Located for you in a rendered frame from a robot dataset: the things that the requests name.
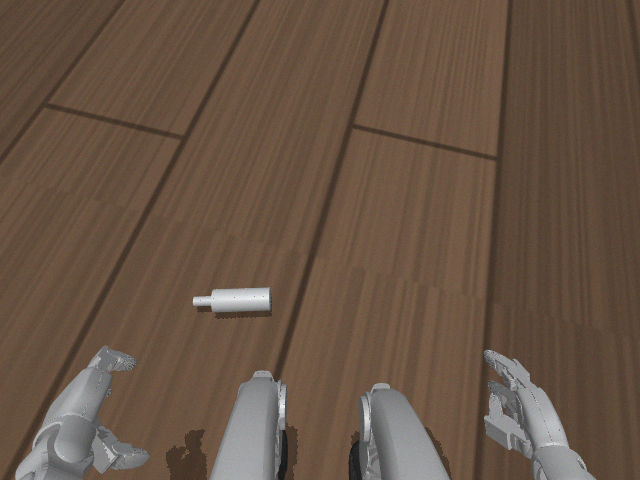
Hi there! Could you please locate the left robot arm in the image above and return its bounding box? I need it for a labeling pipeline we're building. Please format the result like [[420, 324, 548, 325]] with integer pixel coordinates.
[[15, 415, 96, 480]]

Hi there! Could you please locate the left robot hand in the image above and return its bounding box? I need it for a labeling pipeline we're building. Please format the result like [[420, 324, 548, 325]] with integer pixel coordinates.
[[42, 345, 150, 474]]

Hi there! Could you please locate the right robot arm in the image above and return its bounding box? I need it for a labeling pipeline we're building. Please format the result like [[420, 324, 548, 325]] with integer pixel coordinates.
[[531, 445, 596, 480]]

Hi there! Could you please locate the bottle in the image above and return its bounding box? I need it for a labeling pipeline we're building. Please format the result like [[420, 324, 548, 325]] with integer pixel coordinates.
[[193, 287, 271, 313]]

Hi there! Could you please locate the right robot hand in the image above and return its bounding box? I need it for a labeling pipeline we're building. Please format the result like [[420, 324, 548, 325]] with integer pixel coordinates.
[[484, 349, 569, 460]]

